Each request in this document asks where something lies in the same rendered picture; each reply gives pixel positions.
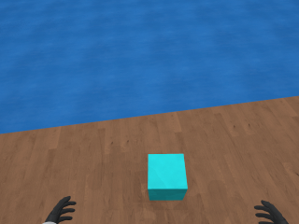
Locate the carton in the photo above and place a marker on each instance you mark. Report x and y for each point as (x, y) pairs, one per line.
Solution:
(167, 180)

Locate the left robot hand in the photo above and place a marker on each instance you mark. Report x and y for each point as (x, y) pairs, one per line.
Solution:
(58, 210)

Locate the right robot hand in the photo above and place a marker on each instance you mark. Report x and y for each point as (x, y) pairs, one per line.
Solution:
(273, 215)

